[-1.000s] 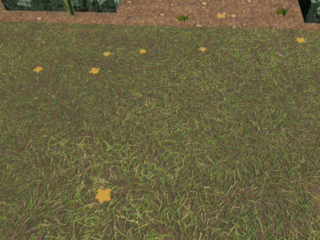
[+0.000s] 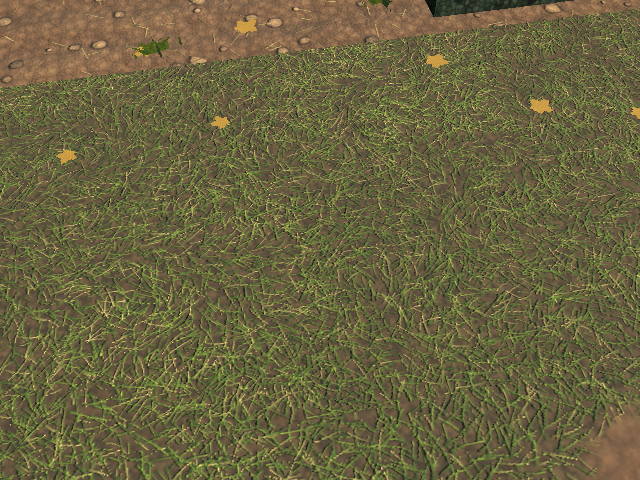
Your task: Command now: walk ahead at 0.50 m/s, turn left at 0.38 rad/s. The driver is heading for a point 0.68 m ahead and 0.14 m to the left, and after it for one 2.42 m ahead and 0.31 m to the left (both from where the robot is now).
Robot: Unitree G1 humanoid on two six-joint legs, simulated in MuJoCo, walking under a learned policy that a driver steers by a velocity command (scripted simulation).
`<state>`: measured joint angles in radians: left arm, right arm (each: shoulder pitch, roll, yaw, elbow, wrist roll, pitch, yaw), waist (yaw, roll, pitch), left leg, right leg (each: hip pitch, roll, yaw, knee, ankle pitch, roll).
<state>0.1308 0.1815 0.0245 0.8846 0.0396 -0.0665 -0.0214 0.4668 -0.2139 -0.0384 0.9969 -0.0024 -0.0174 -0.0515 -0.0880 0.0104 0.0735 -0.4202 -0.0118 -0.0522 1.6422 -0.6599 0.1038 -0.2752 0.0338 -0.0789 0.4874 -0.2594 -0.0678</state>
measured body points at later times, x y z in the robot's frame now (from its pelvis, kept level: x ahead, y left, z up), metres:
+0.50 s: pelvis +0.25 +0.08 +0.00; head +0.26 +0.11 +0.45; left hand +0.29 +0.36 -0.12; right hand +0.38 -0.17 -0.12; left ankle +0.26 +0.12 -0.74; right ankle +0.31 -0.08 -0.65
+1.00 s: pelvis +0.47 +0.12 -0.02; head +0.49 +0.13 +0.43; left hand +0.38 +0.40 -0.15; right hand +0.67 -0.10 -0.13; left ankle +0.40 +0.20 -0.64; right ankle +0.45 +0.04 -0.74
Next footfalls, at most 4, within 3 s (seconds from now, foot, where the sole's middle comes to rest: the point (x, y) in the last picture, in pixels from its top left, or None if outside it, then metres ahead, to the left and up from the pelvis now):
0.30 left None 0.30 0.13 -0.77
0.90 right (294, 456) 0.49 0.05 -0.77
1.36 left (202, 383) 0.75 0.28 -0.94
1.84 right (288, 391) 0.71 0.06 -0.94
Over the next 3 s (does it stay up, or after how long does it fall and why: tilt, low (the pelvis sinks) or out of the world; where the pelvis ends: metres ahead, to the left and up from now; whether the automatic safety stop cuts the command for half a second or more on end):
stays up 0.72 0.19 -0.17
